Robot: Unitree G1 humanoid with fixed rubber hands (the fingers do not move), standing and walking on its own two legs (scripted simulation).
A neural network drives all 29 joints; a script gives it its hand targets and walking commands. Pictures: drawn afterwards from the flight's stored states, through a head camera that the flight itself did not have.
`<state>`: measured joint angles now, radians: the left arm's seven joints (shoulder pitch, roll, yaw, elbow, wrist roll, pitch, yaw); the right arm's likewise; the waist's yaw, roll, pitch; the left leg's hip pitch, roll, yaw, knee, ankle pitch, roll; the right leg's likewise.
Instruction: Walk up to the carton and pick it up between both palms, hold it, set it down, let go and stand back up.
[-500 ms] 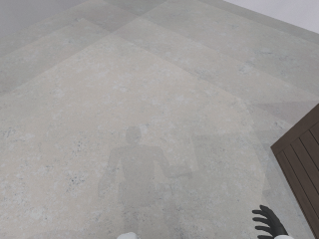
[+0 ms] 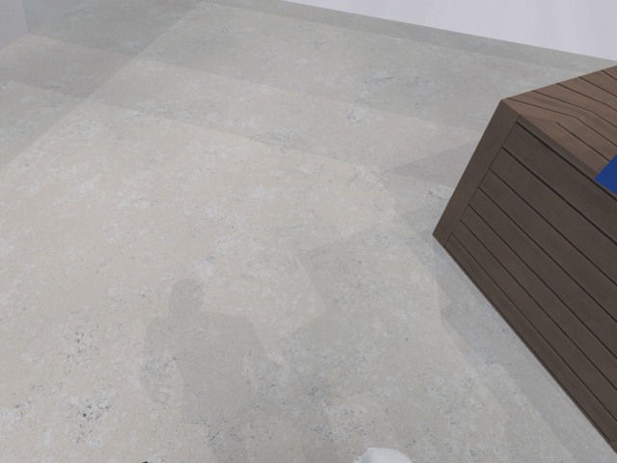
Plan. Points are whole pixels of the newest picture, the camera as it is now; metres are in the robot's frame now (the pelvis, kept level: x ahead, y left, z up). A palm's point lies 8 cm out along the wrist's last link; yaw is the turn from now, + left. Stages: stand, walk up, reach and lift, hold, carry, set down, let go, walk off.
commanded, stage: walk up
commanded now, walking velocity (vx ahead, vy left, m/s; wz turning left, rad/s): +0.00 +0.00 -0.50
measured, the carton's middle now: out of the picture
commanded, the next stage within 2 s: none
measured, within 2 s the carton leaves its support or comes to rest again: neither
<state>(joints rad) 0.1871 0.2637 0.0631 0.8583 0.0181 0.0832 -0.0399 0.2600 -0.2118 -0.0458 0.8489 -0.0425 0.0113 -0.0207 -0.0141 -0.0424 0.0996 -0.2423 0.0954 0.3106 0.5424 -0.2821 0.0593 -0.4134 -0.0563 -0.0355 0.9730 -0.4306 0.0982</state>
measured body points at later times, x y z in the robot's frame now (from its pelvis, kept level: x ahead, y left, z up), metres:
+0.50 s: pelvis -0.03 -0.06 +0.01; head +0.00 -0.10 +0.46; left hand +0.05 +0.20 -0.11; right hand +0.04 -0.34 -0.14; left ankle -0.01 +0.13 -0.64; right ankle -0.04 -0.11 -0.73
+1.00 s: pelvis -0.05 +0.06 +0.01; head -0.02 +0.11 +0.46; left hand +0.13 +0.27 -0.15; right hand -0.08 -0.23 -0.08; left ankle -0.02 +0.10 -0.73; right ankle -0.12 -0.10 -0.64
